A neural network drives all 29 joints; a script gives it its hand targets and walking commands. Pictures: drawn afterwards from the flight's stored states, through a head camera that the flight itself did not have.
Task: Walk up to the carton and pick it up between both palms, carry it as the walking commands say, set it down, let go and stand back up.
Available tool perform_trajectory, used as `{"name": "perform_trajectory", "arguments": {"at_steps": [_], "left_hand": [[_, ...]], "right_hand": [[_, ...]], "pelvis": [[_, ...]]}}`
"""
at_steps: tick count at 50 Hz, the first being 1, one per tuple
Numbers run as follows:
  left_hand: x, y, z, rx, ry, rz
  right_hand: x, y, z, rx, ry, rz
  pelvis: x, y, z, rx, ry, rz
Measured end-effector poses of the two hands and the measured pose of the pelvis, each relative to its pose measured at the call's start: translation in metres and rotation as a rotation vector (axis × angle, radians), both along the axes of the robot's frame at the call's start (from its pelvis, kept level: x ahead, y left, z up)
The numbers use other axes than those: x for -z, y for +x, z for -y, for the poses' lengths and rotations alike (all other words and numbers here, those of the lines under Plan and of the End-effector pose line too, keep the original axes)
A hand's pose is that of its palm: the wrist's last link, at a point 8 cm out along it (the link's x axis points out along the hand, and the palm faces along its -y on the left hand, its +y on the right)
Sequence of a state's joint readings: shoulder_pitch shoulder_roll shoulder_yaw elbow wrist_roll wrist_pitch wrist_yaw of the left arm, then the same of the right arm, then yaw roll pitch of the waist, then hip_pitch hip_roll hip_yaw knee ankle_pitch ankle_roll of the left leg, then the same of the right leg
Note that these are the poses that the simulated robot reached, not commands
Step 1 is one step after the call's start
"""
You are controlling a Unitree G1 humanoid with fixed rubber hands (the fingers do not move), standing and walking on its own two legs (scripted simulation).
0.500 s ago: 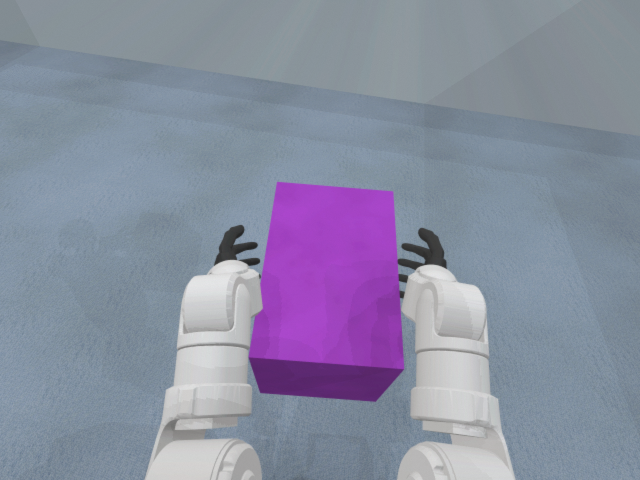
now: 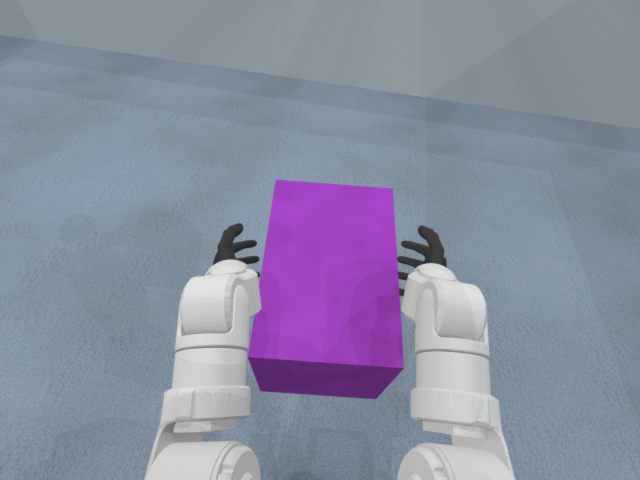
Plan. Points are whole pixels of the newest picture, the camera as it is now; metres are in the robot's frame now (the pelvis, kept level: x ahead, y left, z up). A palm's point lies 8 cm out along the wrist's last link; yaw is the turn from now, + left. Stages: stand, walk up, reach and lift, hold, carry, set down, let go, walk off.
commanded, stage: carry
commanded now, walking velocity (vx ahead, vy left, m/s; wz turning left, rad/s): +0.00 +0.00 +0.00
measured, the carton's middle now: (326, 290) +0.38 +0.00 +0.01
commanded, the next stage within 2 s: none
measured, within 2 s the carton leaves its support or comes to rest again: neither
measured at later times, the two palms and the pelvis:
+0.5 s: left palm (228, 280) +0.33 +0.13 +0.09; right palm (429, 283) +0.33 -0.12 +0.10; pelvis +0.00 +0.00 +0.00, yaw +0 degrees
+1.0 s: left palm (220, 314) +0.29 +0.13 +0.07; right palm (421, 297) +0.33 -0.11 +0.08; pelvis -0.02 -0.03 -0.01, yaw +7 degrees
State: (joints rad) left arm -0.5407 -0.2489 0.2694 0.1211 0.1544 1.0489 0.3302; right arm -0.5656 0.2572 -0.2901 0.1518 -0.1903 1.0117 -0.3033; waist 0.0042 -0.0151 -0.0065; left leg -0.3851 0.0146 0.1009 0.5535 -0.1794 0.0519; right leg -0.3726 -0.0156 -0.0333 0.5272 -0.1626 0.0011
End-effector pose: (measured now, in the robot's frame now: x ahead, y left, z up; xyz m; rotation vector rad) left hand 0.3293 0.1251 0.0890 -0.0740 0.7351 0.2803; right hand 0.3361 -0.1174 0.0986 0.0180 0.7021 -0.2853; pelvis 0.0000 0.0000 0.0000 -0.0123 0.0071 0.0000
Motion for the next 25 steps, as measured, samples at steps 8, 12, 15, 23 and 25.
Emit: {"name": "perform_trajectory", "arguments": {"at_steps": [8, 12, 15, 23, 25], "left_hand": [[0.0001, -0.0011, -0.0007, 0.0, 0.003, -0.001], [-0.0008, -0.0007, -0.0009, -0.002, -0.001, 0.002], [-0.0014, -0.001, -0.0008, -0.001, 0.002, 0.005], [-0.0009, -0.0018, -0.0004, 0.002, 0.004, -0.001], [-0.0005, -0.0021, -0.0004, 0.002, 0.001, 0.0]], "right_hand": [[0.0001, -0.0004, -0.0007, -0.003, 0.001, -0.002], [-0.0006, -0.0006, -0.0008, -0.003, 0.0, 0.001], [-0.0006, -0.0009, -0.0007, -0.004, 0.0, 0.004], [0.0001, -0.0022, -0.0003, -0.004, -0.002, -0.003], [0.0, -0.0026, -0.0002, -0.005, -0.003, -0.003]], "pelvis": [[-0.0002, -0.0002, -0.0002, -0.001, 0.001, -0.001], [-0.0002, -0.0004, -0.0002, 0.0, 0.0, -0.001], [-0.0001, -0.0006, -0.0003, -0.001, 0.0, 0.001], [-0.0003, -0.0009, -0.0003, -0.001, 0.0, 0.0], [-0.0003, -0.001, -0.0001, -0.001, 0.0, -0.001]]}}
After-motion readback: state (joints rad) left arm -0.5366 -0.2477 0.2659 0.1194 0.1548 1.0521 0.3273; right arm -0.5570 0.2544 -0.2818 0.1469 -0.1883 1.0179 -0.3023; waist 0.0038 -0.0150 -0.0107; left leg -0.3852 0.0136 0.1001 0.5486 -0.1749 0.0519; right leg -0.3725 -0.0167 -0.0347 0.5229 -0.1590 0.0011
